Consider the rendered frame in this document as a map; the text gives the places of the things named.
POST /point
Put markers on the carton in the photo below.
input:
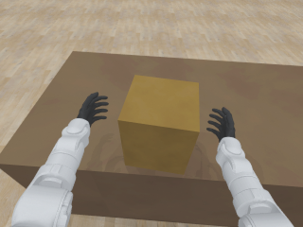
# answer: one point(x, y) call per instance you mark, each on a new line
point(159, 123)

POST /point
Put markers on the right robot forearm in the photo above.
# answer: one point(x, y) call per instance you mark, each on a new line
point(249, 197)

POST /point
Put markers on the left robot forearm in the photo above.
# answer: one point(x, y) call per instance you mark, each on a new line
point(62, 163)

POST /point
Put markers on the pedestal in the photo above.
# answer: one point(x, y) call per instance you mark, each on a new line
point(266, 103)

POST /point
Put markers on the robot left upper arm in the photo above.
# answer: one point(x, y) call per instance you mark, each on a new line
point(44, 206)

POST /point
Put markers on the robot right upper arm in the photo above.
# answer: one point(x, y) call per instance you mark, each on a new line
point(274, 219)

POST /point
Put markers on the left robot hand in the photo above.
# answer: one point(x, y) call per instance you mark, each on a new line
point(88, 108)

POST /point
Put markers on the right robot hand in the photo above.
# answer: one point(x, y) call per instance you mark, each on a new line
point(226, 128)

